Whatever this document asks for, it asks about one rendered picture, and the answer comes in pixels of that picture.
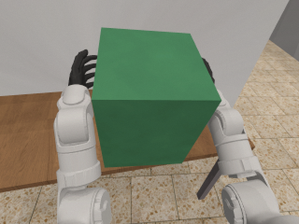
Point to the robot right upper arm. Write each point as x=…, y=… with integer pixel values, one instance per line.
x=252, y=202

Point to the right robot hand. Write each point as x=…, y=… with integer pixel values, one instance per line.
x=208, y=69

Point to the table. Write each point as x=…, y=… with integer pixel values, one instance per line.
x=28, y=153

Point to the carton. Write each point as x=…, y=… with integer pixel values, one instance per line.
x=152, y=96

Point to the robot left upper arm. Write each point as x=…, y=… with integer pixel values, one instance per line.
x=85, y=206

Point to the left robot hand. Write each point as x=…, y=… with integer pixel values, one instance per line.
x=77, y=75

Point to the left robot forearm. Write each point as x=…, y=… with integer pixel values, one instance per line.
x=75, y=141

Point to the right robot forearm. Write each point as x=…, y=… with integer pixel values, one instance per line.
x=232, y=144

